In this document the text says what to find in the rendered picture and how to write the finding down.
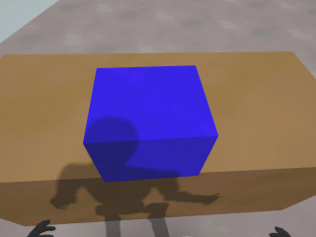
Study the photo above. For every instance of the carton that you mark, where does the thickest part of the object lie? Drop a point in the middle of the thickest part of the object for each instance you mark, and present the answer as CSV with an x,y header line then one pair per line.
x,y
149,122

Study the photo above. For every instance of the pedestal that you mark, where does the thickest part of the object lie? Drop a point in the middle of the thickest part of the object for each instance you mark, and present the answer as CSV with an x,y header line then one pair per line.
x,y
263,104

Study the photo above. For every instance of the robot left hand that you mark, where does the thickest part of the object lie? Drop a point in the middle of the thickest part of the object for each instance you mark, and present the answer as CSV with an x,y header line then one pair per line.
x,y
40,228

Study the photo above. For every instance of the robot right hand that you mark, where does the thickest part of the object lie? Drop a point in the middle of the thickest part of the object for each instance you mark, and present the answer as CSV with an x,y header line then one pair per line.
x,y
280,233

